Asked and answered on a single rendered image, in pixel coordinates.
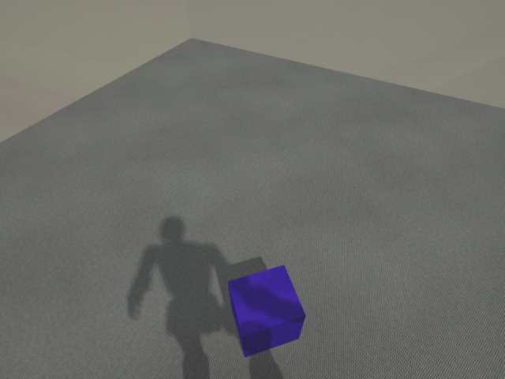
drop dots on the carton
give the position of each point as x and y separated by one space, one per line
266 309

